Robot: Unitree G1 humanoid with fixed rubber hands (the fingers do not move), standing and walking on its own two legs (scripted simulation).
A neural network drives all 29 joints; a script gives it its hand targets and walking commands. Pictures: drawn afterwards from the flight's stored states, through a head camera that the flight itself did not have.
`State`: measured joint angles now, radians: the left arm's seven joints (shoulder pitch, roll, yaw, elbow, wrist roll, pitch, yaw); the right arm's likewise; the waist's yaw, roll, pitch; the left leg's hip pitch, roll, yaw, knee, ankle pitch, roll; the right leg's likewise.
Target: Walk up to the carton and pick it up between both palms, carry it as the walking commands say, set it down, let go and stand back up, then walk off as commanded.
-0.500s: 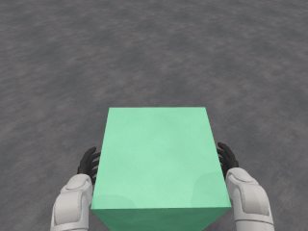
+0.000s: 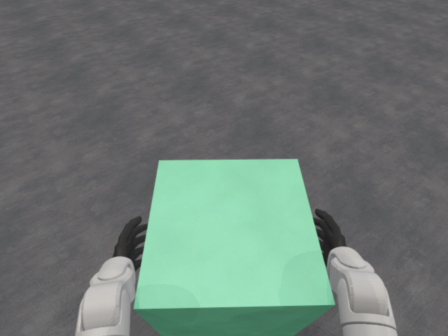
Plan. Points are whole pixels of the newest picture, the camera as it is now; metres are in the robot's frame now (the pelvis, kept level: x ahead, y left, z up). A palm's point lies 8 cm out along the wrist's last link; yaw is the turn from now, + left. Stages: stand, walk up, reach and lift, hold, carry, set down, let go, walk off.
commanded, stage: carry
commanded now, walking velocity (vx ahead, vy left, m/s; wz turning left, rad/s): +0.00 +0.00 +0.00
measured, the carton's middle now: (228, 254) +0.30 +0.00 -0.04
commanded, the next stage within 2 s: none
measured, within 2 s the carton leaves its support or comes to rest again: neither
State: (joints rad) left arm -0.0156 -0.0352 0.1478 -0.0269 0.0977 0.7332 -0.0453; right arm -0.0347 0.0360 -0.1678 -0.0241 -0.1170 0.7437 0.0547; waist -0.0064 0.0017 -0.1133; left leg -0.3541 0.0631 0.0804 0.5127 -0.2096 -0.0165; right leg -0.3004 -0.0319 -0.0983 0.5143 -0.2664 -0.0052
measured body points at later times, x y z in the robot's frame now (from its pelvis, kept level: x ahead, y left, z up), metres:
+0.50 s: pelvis -0.01 +0.00 +0.00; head -0.02 +0.01 +0.45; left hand +0.26 +0.18 +0.02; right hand +0.26 -0.18 +0.03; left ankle +0.03 +0.13 -0.74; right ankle +0.00 -0.11 -0.74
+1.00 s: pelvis -0.01 +0.01 +0.00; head -0.03 +0.01 +0.45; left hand +0.26 +0.19 +0.02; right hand +0.26 -0.18 +0.02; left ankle +0.03 +0.13 -0.74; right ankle +0.00 -0.11 -0.74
